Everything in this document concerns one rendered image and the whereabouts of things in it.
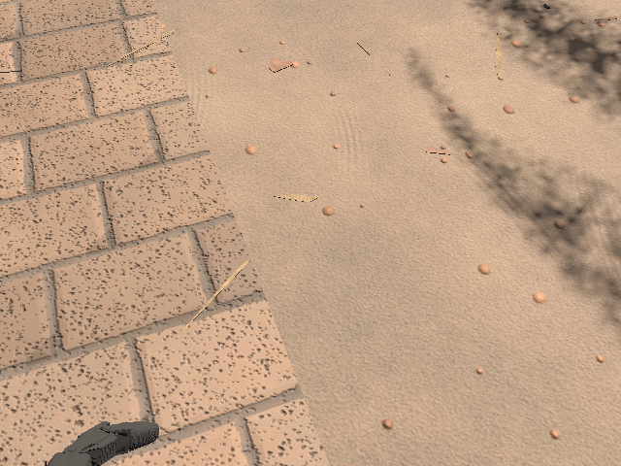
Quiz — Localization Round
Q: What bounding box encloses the robot left hand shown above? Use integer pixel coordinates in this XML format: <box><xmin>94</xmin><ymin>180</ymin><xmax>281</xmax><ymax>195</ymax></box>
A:
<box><xmin>45</xmin><ymin>421</ymin><xmax>159</xmax><ymax>466</ymax></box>

